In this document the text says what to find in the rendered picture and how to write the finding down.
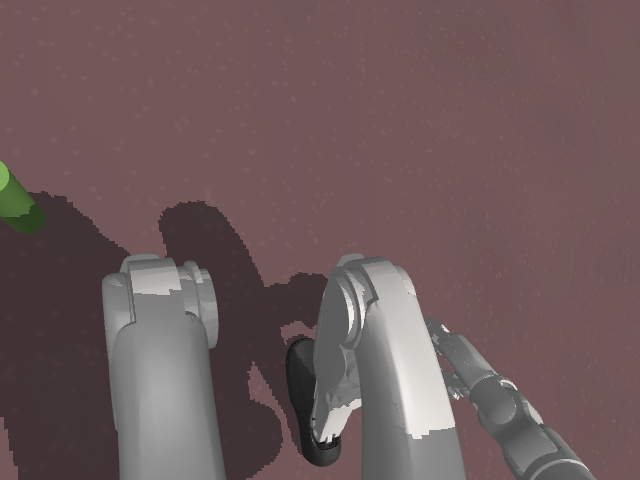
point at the right robot foot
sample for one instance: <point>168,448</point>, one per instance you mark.
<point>301,380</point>

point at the right robot hand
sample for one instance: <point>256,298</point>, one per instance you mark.
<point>468,364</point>

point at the can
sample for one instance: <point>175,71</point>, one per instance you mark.
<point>17,208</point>

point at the right robot arm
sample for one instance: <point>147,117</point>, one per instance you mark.
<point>532,450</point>

